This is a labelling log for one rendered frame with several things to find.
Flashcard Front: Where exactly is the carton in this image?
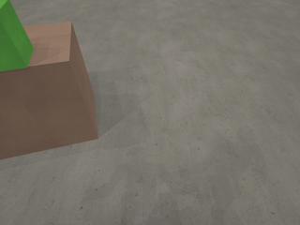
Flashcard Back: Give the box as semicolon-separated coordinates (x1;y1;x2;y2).
0;0;34;71

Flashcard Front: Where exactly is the pedestal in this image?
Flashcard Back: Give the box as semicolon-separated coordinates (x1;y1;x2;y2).
0;22;98;160

